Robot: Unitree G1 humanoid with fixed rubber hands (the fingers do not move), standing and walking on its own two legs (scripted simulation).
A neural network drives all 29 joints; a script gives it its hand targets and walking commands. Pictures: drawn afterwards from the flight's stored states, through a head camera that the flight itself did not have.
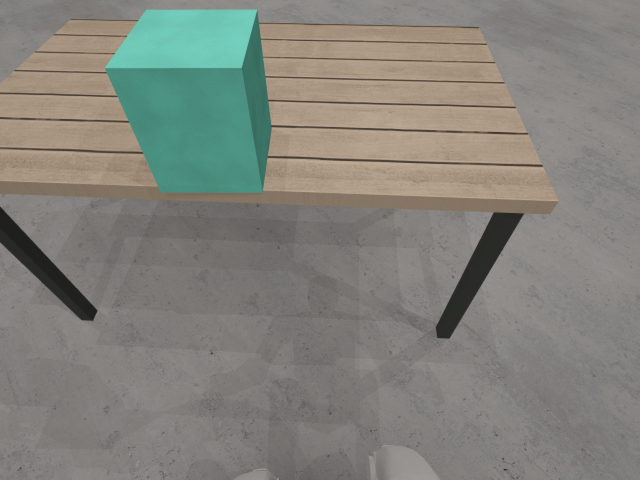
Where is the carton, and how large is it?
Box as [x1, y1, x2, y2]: [105, 10, 271, 192]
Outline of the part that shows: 146,10 106,65 105,69 160,191 262,192 271,127 257,11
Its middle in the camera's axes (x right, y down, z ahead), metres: -0.21 -0.26 +0.72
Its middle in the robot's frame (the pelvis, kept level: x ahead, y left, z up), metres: +0.74 +0.20 +0.06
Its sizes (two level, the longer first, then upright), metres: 0.210 0.200 0.250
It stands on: a table, 0.68 m high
